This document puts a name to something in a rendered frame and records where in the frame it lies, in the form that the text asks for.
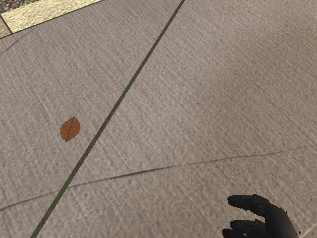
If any right robot hand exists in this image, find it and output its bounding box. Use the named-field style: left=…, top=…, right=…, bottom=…
left=222, top=193, right=301, bottom=238

